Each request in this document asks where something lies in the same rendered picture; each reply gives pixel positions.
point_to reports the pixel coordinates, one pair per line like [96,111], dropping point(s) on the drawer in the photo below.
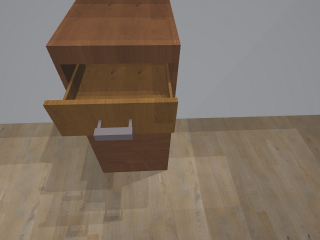
[115,93]

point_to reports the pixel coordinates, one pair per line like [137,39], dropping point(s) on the cabinet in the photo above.
[120,32]

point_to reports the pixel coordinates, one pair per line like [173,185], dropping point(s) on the handle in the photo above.
[113,133]

